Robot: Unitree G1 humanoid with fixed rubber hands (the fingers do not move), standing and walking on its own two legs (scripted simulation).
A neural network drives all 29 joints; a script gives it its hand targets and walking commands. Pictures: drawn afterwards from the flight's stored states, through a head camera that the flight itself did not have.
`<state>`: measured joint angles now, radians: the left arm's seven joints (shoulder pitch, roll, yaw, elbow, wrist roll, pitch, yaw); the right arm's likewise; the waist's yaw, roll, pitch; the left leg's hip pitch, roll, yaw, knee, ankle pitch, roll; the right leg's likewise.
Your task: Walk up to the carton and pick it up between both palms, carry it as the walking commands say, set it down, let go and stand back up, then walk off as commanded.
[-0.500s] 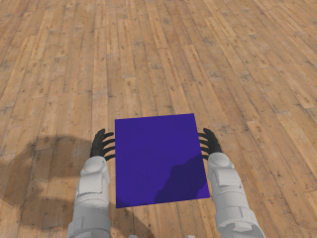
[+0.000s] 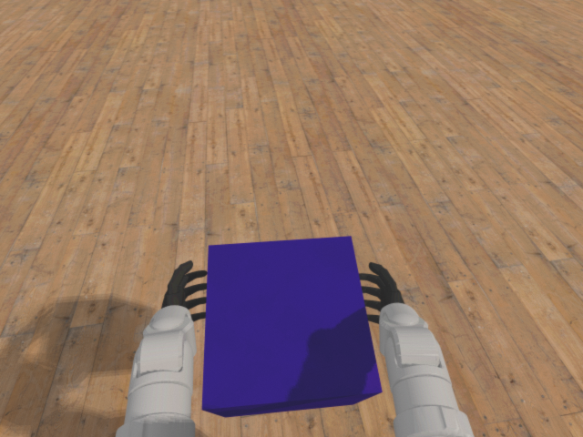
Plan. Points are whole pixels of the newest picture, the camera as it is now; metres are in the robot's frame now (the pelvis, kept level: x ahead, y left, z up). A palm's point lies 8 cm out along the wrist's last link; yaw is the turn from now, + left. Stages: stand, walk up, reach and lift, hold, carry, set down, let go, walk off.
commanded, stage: reach and lift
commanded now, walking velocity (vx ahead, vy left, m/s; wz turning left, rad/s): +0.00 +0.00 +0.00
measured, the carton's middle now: (285, 330) +0.32 +0.03 -0.07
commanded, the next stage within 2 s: hold in 1.54 s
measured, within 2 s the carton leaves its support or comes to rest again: neither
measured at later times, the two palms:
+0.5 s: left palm (175, 304) +0.29 +0.17 +0.06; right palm (405, 306) +0.31 -0.13 +0.05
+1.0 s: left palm (184, 298) +0.30 +0.17 +0.06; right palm (412, 313) +0.30 -0.14 +0.05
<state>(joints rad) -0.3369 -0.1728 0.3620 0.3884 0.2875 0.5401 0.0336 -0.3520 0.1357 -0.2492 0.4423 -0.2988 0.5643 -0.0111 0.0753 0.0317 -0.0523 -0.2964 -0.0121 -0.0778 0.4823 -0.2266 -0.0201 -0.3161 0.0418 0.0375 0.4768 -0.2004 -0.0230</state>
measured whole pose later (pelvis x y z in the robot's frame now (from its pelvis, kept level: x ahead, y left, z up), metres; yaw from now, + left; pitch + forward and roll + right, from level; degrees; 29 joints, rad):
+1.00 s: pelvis +0.01 +0.01 +0.01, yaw +0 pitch -6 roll +0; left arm -0.32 -0.17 0.28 0.29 0.31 0.73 0.01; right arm -0.29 0.16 -0.24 0.28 -0.30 0.76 -0.02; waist 0.00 0.02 0.00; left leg -0.06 -0.02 -0.08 0.38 -0.21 -0.01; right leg -0.07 0.03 0.04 0.36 -0.18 -0.01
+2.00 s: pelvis +0.00 +0.01 +0.00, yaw +0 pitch -4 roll +0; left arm -0.27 -0.15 0.24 0.22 0.28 0.75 0.01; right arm -0.24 0.15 -0.18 0.21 -0.28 0.79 -0.02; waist 0.01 0.00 -0.06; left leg -0.16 -0.02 -0.07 0.46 -0.23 -0.01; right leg -0.18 0.03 0.04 0.47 -0.21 -0.01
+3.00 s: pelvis -0.14 -0.25 -0.03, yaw -46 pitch +4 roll -1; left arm -0.22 -0.15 0.05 -0.34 0.10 1.22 0.24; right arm -0.18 0.14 -0.10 -0.41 -0.09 1.26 -0.25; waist 0.00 0.07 -0.07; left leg -0.51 0.31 0.08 1.12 -0.62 -0.18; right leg -0.56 -0.01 -0.02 0.75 -0.26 0.01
